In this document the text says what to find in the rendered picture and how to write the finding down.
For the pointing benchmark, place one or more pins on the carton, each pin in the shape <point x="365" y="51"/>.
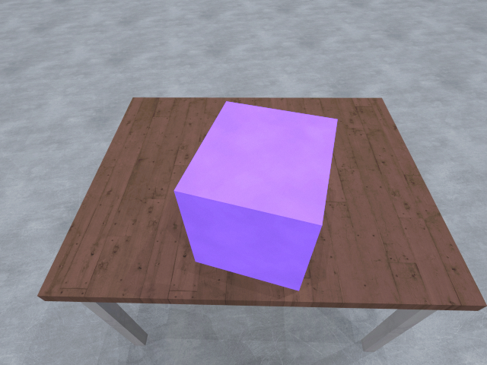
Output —
<point x="252" y="199"/>

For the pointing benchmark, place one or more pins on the table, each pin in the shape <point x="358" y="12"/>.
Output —
<point x="383" y="243"/>

